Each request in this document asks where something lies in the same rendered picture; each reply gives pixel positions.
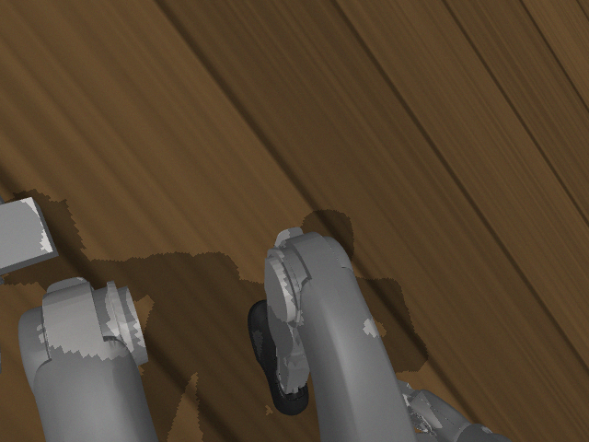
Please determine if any right robot arm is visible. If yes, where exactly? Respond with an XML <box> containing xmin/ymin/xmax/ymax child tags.
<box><xmin>457</xmin><ymin>424</ymin><xmax>512</xmax><ymax>442</ymax></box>

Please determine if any right robot hand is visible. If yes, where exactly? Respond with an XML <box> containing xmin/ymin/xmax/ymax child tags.
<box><xmin>398</xmin><ymin>380</ymin><xmax>472</xmax><ymax>442</ymax></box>

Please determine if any right robot foot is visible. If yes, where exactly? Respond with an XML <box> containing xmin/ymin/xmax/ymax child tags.
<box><xmin>248</xmin><ymin>299</ymin><xmax>308</xmax><ymax>415</ymax></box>

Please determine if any carton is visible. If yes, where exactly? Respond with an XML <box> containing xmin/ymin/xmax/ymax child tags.
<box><xmin>0</xmin><ymin>197</ymin><xmax>59</xmax><ymax>275</ymax></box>

